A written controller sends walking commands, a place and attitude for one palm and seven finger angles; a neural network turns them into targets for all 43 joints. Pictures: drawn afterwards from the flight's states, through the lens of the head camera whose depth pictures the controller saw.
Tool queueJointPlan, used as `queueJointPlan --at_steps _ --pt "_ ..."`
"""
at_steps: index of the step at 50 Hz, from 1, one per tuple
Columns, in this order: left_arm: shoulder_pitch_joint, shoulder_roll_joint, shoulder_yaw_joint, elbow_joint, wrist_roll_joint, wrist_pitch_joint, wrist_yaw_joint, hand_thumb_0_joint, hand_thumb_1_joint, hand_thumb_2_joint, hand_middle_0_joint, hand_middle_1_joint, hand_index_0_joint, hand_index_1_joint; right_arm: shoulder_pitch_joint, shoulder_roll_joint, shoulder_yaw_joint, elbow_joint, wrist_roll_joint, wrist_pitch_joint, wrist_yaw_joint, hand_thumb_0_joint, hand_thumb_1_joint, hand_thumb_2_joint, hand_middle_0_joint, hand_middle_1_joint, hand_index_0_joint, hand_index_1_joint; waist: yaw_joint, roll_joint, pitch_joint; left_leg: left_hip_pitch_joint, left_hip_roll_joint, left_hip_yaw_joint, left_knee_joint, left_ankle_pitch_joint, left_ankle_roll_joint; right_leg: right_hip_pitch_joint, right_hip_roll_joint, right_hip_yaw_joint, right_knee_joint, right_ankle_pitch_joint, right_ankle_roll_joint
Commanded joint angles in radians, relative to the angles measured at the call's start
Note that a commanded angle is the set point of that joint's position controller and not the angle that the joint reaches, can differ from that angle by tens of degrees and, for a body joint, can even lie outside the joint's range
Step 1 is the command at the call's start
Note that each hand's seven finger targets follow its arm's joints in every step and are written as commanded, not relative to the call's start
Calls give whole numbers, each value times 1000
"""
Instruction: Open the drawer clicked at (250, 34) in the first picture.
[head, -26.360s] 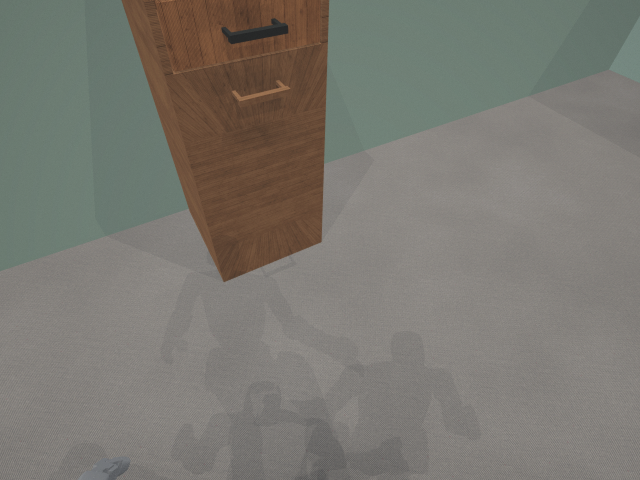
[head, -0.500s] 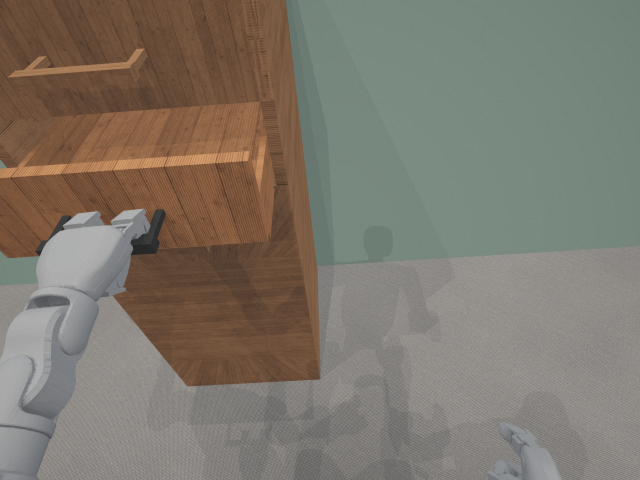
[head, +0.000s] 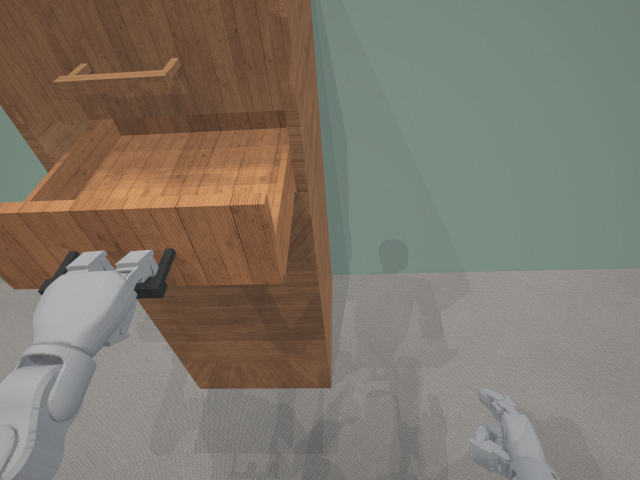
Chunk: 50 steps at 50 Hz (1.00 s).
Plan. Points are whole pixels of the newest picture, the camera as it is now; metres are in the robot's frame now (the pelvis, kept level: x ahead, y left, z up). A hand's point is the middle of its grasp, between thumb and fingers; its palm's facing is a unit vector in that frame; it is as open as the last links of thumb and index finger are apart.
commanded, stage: pull the drawer open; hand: left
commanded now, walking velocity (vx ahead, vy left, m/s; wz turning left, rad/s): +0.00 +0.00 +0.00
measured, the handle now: (111, 273) +0.30 +0.29 +0.13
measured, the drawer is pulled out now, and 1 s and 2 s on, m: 0.20 0.30 0.30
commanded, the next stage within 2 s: open the thumb to release the handle in 1.12 s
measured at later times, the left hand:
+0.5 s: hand (95, 376) +0.19 +0.26 +0.11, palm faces +0.04 -0.06 -1.00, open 5.3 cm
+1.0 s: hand (77, 415) +0.15 +0.26 +0.11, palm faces +0.04 -0.08 -1.00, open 5.5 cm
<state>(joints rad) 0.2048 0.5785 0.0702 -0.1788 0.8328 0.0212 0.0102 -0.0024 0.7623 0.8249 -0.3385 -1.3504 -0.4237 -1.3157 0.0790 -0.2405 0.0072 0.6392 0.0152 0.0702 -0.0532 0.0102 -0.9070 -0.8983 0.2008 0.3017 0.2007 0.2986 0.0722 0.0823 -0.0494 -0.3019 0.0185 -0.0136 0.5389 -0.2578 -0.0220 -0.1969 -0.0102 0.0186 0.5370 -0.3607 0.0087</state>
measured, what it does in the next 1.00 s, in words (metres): stands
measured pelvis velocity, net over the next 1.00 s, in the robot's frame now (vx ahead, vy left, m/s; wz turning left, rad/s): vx -0.01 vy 0.01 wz -0.01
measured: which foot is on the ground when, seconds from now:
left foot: down 0.00-1.00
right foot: down 0.00-1.00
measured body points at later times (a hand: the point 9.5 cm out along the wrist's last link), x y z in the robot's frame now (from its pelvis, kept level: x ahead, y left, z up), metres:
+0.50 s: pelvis -0.01 +0.00 +0.00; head -0.02 -0.04 +0.45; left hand +0.18 +0.26 +0.16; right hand +0.20 -0.22 -0.10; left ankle +0.01 +0.14 -0.73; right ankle -0.05 -0.13 -0.73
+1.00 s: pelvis -0.01 +0.01 +0.00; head -0.02 -0.03 +0.45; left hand +0.14 +0.26 +0.16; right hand +0.21 -0.21 -0.09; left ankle +0.01 +0.14 -0.73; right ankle -0.05 -0.13 -0.73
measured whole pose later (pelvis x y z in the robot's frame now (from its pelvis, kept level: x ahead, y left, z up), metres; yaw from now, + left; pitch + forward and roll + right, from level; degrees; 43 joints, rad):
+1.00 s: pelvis -0.01 +0.01 +0.00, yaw +0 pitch +0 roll +0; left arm 0.67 0.56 0.13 -0.53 0.81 0.03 0.11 0.00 0.75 0.80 -0.34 -1.35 -0.41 -1.30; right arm 0.11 -0.26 0.01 0.60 0.00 0.04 -0.02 0.01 -0.91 -0.90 0.20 0.30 0.20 0.30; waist 0.09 0.10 -0.05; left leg -0.30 0.03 -0.01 0.57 -0.27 -0.02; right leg -0.19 0.00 0.02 0.55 -0.36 0.02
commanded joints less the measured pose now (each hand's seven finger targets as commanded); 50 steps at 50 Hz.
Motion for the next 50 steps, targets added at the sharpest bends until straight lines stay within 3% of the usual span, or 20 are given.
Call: queueJointPlan --at_steps 1,8,12,15,20,22,26,31,32,34,42,46,48,50 --pt "-73 260 257 -259 -15 8 64 0 900 900 -400 -1350 -400 -1350 -154 -105 -34 -164 -4 -51 -4 0 -900 -900 200 300 200 300 43 -16 -198 160 -48 55 -27 381 42 24 34 -55 -60 451 -8" --pt "-20 232 250 -314 -21 -7 88 0 900 900 -400 -1350 -400 -1350 -160 -100 -29 -166 -8 -64 -3 0 -900 -900 200 300 200 300 33 2 -147 157 -45 52 -33 320 41 -10 34 -61 -79 374 -7" --pt "13 255 287 -296 -24 -12 101 0 900 900 -400 -1350 -400 -1350 -157 -105 -35 -157 -8 -66 -9 0 -900 -900 200 300 200 300 37 -31 -147 147 -46 48 -37 279 39 -4 37 -56 -89 342 -8" --pt "12 228 258 -323 -21 -22 109 0 900 900 -400 -1350 -400 -1350 -162 -99 -35 -158 -10 -73 -10 0 -900 -900 200 300 200 300 39 3 -149 153 -47 49 -35 267 39 -20 31 -57 -84 332 -7" --pt "98 234 282 -336 -28 -22 116 0 900 900 -400 -1350 -400 -1350 -166 -99 -35 -161 -11 -76 -10 0 -900 -900 200 300 200 300 47 -31 -133 139 -48 50 -33 254 39 -14 29 -53 -85 340 -4" --pt "77 237 284 -352 -32 -26 117 0 900 900 -400 -1350 -400 -1350 -175 -101 -34 -161 -9 -81 -10 0 -900 -900 200 300 200 300 40 -13 -116 141 -46 47 -33 235 37 -26 32 -49 -97 305 -5" --pt "133 212 268 -381 -26 -24 126 0 900 900 -400 -1350 -400 -1350 -168 -97 -34 -169 -12 -88 -6 0 -900 -900 200 300 200 300 50 11 -126 149 -45 48 -36 232 36 -33 30 -54 -91 288 -6" --pt "161 191 248 -410 -28 -18 128 0 900 900 -400 -1350 -400 -1350 -168 -95 -30 -176 -13 -94 -1 0 -900 -900 200 300 200 300 43 -19 -102 141 -42 46 -42 210 37 -44 28 -60 -97 263 -2" --pt "168 215 276 -413 -32 -19 129 0 900 900 -400 -1350 -400 -1350 -171 -99 -31 -174 -13 -98 -2 0 -900 -900 200 300 200 300 45 -22 -106 144 -38 45 -41 209 35 -34 31 -55 -105 258 -4" --pt "226 208 278 -430 -26 -16 133 0 900 900 -400 -1350 -400 -1350 -167 -99 -31 -177 -14 -98 0 0 -900 -900 200 300 200 300 57 -4 -123 147 -38 49 -40 225 36 -27 27 -54 -95 279 -4" --pt "393 167 267 -551 -34 7 152 0 900 900 -400 -1350 -400 -1350 -163 -114 -29 -211 -11 -95 23 0 -900 -900 200 300 200 300 58 20 -123 143 -20 51 -26 286 27 -26 31 -61 -83 326 -1" --pt "457 153 265 -567 -23 10 169 0 900 900 -400 -1350 -400 -1350 -143 -116 -30 -221 -14 -92 29 0 -900 -900 200 300 200 300 58 -9 -103 128 -15 49 -23 268 30 -50 28 -71 -76 296 3" --pt "454 159 270 -591 -22 13 180 0 900 900 -400 -1350 -400 -1350 -139 -115 -26 -223 -13 -95 29 0 -900 -900 200 300 200 300 53 4 -101 130 -10 47 -19 262 30 -57 26 -70 -78 281 3" --pt "507 171 288 -574 -16 21 185 0 900 900 -400 -1350 -400 -1350 -135 -120 -29 -223 -14 -89 28 0 -900 -900 200 300 200 300 63 -12 -105 124 -11 49 -17 262 30 -47 26 -69 -74 296 3"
